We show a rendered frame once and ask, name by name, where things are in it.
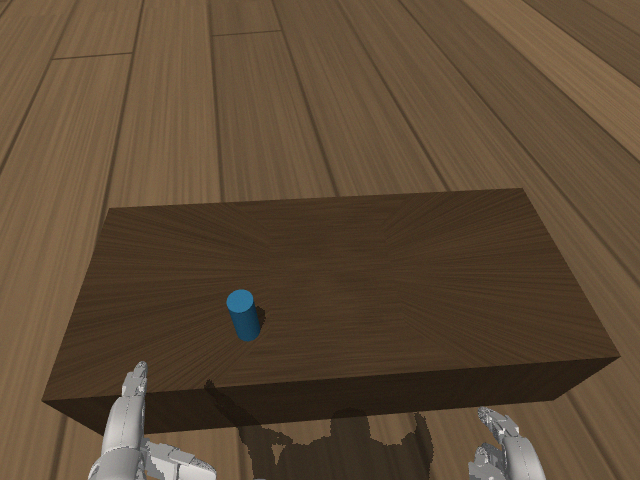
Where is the left robot hand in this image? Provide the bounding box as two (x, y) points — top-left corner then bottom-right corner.
(101, 361), (217, 480)

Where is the can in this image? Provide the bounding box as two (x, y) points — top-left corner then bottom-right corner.
(227, 289), (260, 341)

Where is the right robot hand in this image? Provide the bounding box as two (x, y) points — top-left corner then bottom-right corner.
(468, 406), (546, 480)

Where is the left robot arm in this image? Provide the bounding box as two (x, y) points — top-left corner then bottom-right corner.
(88, 448), (147, 480)

